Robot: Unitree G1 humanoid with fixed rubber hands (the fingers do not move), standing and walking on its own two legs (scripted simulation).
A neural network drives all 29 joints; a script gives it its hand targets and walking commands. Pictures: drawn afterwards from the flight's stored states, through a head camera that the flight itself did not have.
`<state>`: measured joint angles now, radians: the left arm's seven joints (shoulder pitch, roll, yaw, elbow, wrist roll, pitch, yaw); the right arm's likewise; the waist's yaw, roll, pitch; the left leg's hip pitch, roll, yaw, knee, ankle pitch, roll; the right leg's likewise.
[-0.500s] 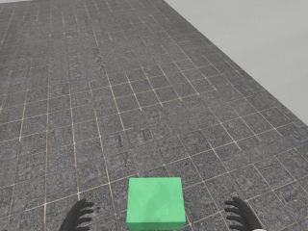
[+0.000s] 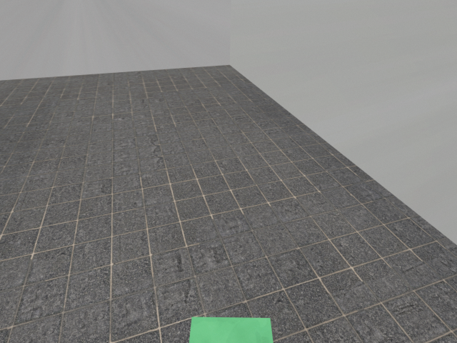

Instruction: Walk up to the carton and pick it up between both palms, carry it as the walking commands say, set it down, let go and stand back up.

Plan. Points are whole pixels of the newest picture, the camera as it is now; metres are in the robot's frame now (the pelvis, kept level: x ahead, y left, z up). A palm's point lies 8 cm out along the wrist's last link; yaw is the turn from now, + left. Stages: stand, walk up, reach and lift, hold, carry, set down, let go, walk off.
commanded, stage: stand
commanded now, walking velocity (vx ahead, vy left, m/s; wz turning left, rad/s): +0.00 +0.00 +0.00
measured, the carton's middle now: out of the picture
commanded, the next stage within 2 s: none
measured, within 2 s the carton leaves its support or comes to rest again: neither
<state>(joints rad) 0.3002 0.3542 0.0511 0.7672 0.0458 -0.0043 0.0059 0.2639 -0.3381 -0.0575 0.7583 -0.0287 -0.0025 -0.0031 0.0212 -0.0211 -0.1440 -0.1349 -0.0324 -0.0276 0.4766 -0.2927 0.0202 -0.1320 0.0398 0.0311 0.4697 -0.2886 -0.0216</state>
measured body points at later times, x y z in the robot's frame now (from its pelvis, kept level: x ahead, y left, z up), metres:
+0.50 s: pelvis -0.04 +0.01 +0.00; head -0.10 +0.02 +0.45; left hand +0.03 +0.31 -0.12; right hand +0.04 -0.29 -0.11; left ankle -0.02 +0.11 -0.74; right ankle -0.02 -0.11 -0.74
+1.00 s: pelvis -0.05 +0.02 +0.00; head -0.10 +0.03 +0.45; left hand -0.01 +0.32 -0.13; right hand +0.01 -0.29 -0.11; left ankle -0.02 +0.11 -0.74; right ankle -0.02 -0.11 -0.74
